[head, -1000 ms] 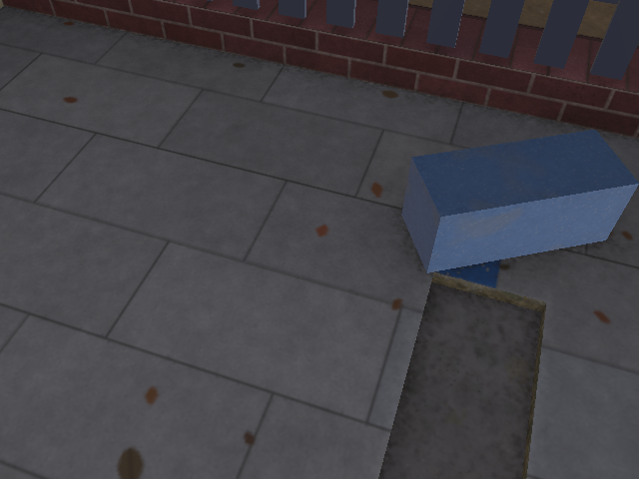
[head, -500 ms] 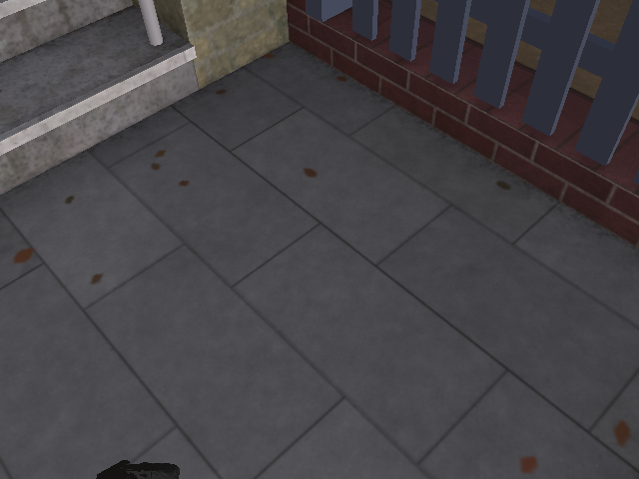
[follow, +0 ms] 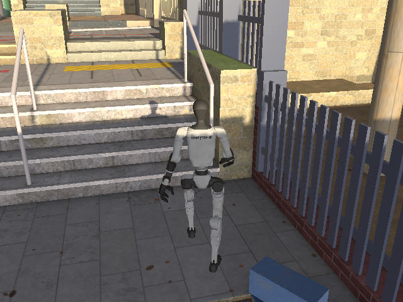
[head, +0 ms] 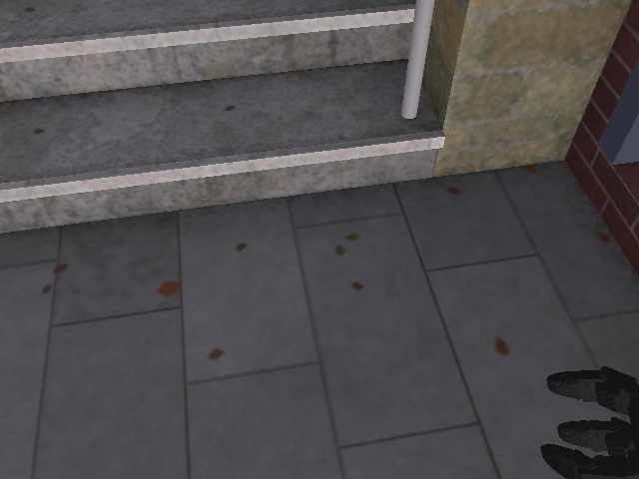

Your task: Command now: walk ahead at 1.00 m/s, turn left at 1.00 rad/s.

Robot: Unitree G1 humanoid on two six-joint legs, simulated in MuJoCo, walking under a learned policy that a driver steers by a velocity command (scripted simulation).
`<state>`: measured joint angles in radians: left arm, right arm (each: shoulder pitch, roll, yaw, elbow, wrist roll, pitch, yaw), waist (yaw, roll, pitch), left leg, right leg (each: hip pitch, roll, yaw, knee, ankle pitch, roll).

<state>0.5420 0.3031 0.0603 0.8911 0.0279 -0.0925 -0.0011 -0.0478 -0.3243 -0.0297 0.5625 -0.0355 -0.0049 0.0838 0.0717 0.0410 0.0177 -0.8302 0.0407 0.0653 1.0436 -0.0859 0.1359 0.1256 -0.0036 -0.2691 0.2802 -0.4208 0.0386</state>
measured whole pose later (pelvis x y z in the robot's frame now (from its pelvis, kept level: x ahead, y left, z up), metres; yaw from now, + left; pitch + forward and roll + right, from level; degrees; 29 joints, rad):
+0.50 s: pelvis +0.52 +0.02 -0.01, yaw +22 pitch +2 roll +1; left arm 0.04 0.28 -0.01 0.60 0.04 -0.06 -0.02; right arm 0.45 -0.32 -0.06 0.86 -0.01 -0.10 0.01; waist -0.10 -0.01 0.04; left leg 0.19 -0.14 -0.21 0.29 -0.44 0.15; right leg -0.61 -0.08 -0.01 0.54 0.04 -0.04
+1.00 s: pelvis +0.79 +0.11 +0.00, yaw +34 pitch +1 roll -2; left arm 0.24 0.27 0.04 0.82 0.01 -0.01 0.03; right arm 0.14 -0.25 -0.03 0.76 -0.02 -0.04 0.03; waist 0.01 -0.02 0.08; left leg -0.48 -0.09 -0.02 0.61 -0.13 0.09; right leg -0.28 -0.03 -0.11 0.95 -0.53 0.02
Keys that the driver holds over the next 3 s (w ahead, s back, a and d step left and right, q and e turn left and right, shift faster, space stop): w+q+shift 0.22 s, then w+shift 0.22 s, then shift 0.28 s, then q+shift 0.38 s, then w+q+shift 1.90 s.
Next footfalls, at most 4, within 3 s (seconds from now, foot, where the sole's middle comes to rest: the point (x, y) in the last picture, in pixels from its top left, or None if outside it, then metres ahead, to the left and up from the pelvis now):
0.12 left None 0.31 0.03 -0.76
0.52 right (369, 340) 0.79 -0.03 -0.76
0.94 left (261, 301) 0.88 0.24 -0.76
1.30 right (334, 274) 0.97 0.07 -0.76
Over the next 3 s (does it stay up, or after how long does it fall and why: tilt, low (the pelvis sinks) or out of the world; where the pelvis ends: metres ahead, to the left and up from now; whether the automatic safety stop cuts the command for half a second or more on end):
stays up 0.63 1.41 -0.02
